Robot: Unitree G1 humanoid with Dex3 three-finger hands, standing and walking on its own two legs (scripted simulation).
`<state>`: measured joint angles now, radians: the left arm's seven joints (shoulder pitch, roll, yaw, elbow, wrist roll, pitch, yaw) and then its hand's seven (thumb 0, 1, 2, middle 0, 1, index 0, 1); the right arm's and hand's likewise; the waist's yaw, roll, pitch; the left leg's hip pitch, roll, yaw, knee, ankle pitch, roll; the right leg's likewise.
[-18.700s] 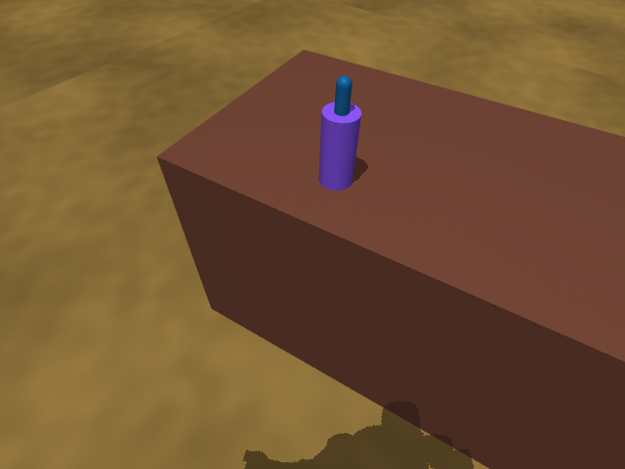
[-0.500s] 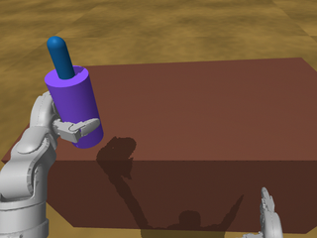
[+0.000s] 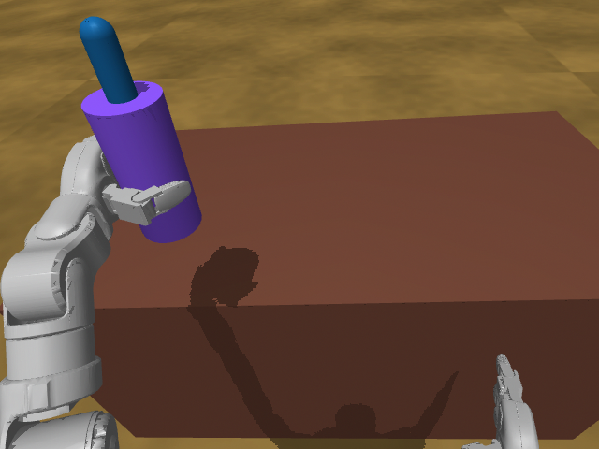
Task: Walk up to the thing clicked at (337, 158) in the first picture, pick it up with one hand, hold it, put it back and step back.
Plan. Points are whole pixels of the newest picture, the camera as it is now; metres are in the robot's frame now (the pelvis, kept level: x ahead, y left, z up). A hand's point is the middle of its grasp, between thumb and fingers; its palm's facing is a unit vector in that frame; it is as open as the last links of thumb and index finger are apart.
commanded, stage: crouch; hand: left
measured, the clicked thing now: (140, 141) +0.35 +0.17 +0.29
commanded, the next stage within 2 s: lower in 1.72 s
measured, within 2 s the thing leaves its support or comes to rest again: neither
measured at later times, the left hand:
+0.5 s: hand (168, 201) +0.37 +0.18 +0.19, palm faces +0.14 -0.99 -0.03, open 10.4 cm
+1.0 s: hand (181, 206) +0.44 +0.19 +0.13, palm faces +0.17 -0.98 -0.03, open 10.4 cm
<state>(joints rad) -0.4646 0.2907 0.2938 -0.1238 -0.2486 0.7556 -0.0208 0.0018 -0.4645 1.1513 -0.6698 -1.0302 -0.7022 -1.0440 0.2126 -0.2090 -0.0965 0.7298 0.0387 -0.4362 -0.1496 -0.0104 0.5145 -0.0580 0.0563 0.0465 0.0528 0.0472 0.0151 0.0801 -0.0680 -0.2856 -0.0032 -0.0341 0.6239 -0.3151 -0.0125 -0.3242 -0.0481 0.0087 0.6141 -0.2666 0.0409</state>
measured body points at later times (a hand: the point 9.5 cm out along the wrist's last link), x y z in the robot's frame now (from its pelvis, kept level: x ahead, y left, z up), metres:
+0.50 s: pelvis -0.01 +0.00 +0.00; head -0.02 -0.02 +0.45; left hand +0.36 +0.23 +0.20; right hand +0.17 -0.25 -0.07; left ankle +0.01 +0.13 -0.73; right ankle +0.04 -0.14 -0.73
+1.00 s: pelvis +0.01 +0.00 -0.01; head +0.02 +0.00 +0.44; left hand +0.42 +0.25 +0.14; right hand +0.17 -0.25 -0.07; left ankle +0.01 +0.13 -0.73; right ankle +0.04 -0.14 -0.73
